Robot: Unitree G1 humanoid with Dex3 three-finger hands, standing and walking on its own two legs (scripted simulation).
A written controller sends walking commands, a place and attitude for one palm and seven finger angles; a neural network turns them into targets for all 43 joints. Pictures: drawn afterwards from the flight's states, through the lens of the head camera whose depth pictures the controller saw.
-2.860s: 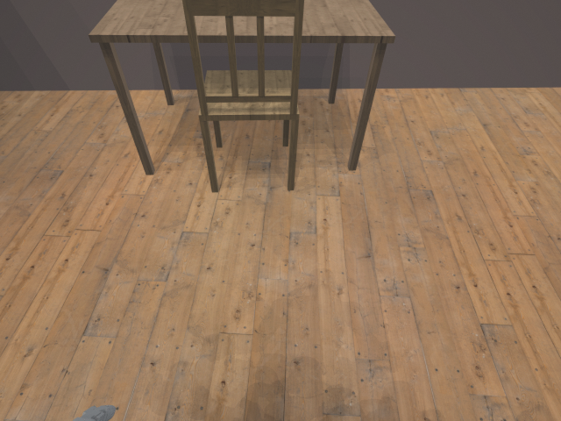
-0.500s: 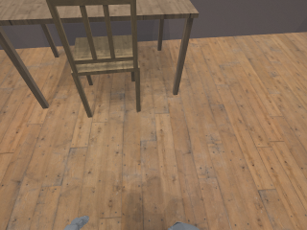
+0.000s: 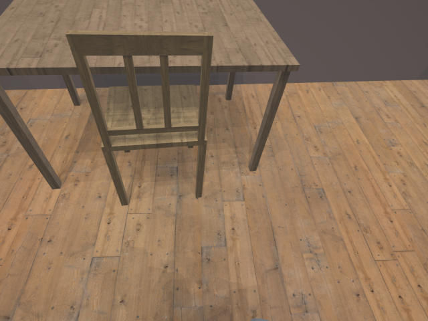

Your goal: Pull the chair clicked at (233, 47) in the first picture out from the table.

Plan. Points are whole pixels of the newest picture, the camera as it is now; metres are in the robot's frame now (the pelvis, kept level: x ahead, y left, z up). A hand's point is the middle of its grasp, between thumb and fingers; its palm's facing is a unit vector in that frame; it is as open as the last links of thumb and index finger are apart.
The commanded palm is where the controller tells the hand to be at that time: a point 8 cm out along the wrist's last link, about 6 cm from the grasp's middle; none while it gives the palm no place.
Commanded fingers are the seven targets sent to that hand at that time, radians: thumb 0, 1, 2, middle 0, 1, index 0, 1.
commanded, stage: turn to face it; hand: left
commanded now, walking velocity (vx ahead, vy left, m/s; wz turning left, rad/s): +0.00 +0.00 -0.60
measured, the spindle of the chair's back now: (134, 95) +0.79 +0.33 -0.08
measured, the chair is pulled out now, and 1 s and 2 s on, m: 0.00 0.00 0.00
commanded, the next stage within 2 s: take the last steps up to it in 0.76 s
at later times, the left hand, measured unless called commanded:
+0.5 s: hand (157, 286) +0.22 +0.13 -0.16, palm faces +0.05 -0.98 -0.18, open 7.3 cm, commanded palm none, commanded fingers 0.00 0.90 0.90 -0.20 -0.30 -0.20 -0.30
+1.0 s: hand out of the picture +0.08 +0.18 -0.17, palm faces +0.21 -0.95 -0.25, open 7.4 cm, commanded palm none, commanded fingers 0.00 0.90 0.90 -0.20 -0.30 -0.20 -0.30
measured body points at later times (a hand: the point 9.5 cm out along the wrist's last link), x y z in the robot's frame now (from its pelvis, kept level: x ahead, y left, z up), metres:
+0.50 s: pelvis +0.10 -0.03 -0.01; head +0.12 -0.04 +0.44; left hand +0.21 +0.18 -0.15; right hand +0.07 -0.24 -0.17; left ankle +0.06 +0.08 -0.68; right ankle +0.17 -0.14 -0.74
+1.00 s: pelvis +0.10 -0.02 +0.00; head +0.11 -0.02 +0.45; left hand +0.07 +0.23 -0.15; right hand +0.18 -0.24 -0.15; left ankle +0.10 +0.09 -0.74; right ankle +0.11 -0.14 -0.72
